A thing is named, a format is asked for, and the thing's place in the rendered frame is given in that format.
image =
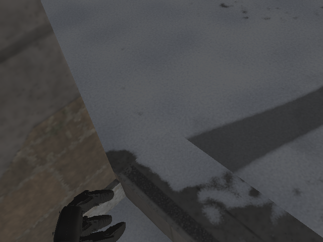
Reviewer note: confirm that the robot left hand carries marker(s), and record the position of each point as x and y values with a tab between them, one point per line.
73	227

